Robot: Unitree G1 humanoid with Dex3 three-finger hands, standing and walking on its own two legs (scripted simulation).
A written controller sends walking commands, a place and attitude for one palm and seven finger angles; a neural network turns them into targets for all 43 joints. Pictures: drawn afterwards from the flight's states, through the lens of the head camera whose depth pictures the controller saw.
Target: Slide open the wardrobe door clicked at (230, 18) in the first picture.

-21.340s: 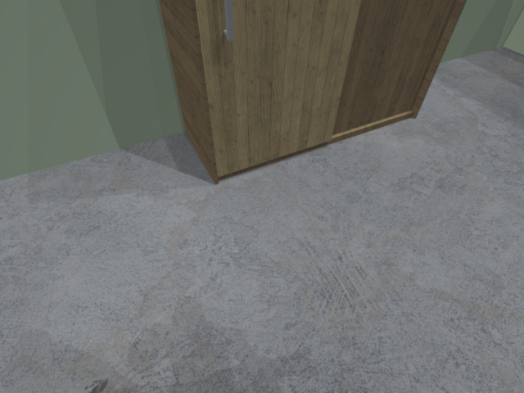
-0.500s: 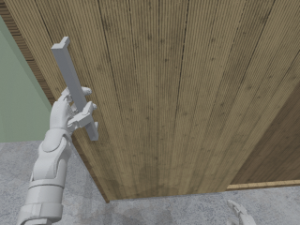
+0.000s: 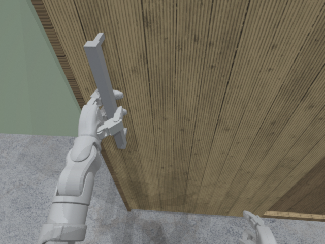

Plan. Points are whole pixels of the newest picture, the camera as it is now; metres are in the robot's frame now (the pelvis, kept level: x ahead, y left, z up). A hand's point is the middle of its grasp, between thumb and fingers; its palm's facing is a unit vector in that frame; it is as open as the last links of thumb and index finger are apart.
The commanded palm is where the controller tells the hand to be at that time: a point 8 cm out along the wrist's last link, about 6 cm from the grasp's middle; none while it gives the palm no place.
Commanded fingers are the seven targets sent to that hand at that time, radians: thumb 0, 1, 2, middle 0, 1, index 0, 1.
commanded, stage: tug the door sideways, standing still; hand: left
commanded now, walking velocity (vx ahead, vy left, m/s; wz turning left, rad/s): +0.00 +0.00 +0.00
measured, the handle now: (113, 100) +0.41 +0.16 +0.16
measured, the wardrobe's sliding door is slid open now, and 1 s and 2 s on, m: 0.00 0.01 0.09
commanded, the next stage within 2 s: step sideways, sliding the door along in 0.60 s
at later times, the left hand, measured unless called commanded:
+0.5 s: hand (121, 122) +0.35 +0.12 +0.15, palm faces +0.10 -0.99 -0.03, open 6.0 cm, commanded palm +0.32 +0.12 +0.15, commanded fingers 0.00 0.90 0.90 -0.45 -1.40 -0.45 -1.40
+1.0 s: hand (123, 121) +0.36 +0.12 +0.14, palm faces +0.16 -0.98 -0.14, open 6.0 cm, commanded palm +0.33 +0.15 +0.15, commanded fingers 0.00 0.90 0.90 -0.45 -1.40 -0.45 -1.40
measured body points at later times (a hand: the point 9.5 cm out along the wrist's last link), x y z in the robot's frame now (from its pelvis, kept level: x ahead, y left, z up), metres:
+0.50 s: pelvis -0.03 +0.01 -0.01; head -0.03 +0.00 +0.44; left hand +0.34 +0.18 +0.15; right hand +0.13 -0.21 -0.11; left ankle -0.02 +0.12 -0.74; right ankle -0.09 -0.11 -0.74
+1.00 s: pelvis -0.05 -0.03 -0.02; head -0.01 -0.05 +0.43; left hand +0.34 +0.17 +0.15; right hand +0.10 -0.24 -0.14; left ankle -0.02 +0.12 -0.73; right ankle -0.07 -0.10 -0.74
